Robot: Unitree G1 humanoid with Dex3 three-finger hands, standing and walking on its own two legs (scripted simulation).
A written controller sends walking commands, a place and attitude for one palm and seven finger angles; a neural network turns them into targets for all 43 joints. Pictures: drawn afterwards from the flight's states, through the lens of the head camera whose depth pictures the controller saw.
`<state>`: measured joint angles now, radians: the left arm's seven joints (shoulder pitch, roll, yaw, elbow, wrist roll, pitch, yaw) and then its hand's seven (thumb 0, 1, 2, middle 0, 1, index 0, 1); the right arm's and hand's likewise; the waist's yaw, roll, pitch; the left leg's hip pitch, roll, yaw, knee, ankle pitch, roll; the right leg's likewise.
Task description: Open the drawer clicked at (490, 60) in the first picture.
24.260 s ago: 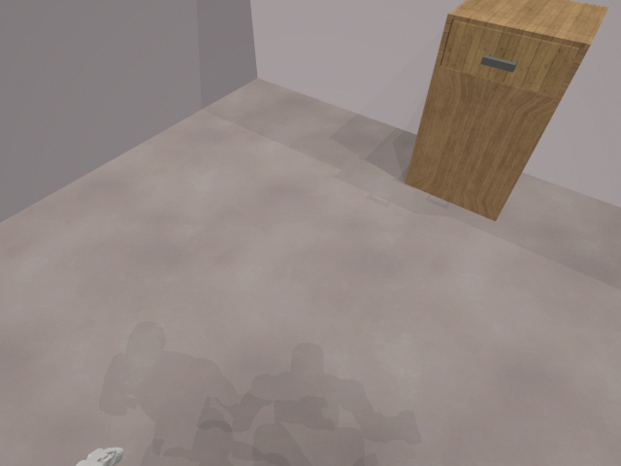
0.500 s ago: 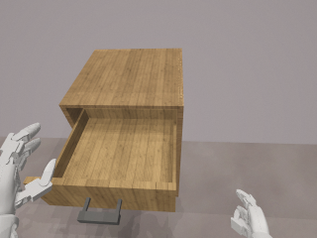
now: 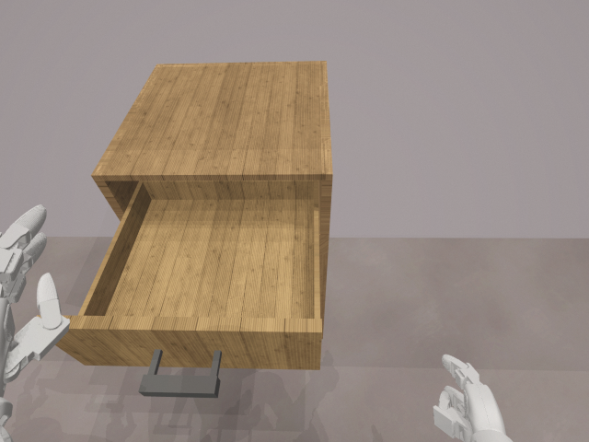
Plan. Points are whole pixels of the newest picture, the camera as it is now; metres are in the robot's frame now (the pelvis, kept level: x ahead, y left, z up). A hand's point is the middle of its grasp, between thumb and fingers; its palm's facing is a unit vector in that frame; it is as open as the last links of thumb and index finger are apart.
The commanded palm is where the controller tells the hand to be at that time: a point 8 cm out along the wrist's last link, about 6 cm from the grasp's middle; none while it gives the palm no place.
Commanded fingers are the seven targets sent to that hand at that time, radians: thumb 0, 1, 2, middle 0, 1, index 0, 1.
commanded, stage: step back with the hand held close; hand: left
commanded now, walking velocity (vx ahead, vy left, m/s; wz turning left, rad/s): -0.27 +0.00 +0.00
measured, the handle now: (183, 371) +0.23 +0.20 -0.08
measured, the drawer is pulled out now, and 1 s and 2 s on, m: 0.30 0.30 0.30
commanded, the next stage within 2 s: stop stepping back and stand still in 1.28 s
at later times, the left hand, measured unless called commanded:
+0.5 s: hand (1, 402) +0.13 +0.26 +0.15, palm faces +0.31 -0.81 -0.50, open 7.4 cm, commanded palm +0.06 +0.31 +0.18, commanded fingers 0.00 0.90 0.90 -0.20 -0.30 -0.20 -0.30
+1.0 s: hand out of the picture +0.09 +0.26 +0.16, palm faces +0.31 -0.81 -0.50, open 7.4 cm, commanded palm +0.02 +0.31 +0.18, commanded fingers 0.00 0.90 0.90 -0.20 -0.30 -0.20 -0.30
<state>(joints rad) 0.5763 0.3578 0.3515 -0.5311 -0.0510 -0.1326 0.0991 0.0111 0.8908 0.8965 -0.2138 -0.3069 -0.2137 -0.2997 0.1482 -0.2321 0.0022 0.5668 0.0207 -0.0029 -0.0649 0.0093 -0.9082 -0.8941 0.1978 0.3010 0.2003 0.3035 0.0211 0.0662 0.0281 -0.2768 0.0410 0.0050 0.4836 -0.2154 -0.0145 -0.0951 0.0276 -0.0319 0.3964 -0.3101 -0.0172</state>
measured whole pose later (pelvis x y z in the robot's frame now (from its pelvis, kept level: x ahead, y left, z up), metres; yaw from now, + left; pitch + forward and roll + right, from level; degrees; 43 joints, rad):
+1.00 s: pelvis -0.11 +0.03 -0.02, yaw +0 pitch +2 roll -4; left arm 0.63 0.46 0.44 -0.69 -0.06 -0.23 0.16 0.01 0.89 0.90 -0.22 -0.31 -0.22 -0.30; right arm 0.17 -0.17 -0.02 0.58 0.01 -0.10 -0.06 0.01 -0.91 -0.89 0.20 0.30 0.20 0.30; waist -0.02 0.01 0.07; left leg -0.55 0.05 -0.01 0.60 -0.09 0.03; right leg -0.40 0.06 -0.03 0.81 -0.47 0.00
